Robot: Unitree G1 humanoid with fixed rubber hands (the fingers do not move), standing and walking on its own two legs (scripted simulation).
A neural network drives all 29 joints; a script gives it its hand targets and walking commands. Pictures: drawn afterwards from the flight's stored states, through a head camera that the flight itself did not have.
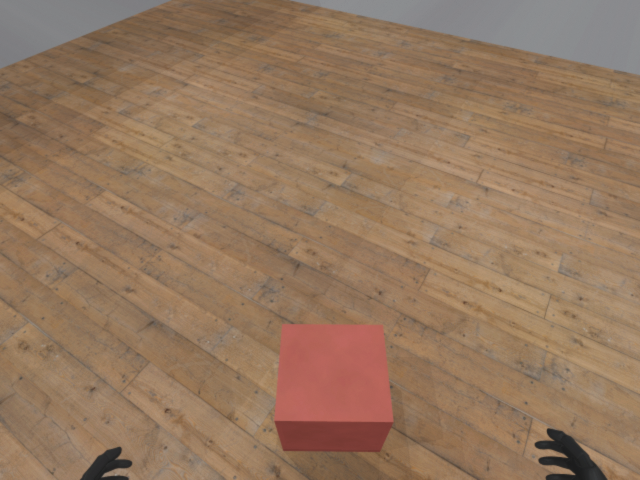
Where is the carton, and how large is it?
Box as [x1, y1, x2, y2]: [274, 324, 393, 451]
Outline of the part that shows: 282,324 274,421 283,450 379,451 393,421 382,325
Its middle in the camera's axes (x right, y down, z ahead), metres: +0.04 +0.41 +1.10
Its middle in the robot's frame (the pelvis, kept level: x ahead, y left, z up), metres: +0.46 +0.00 -0.63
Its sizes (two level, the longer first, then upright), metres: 0.281 0.256 0.286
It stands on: the floor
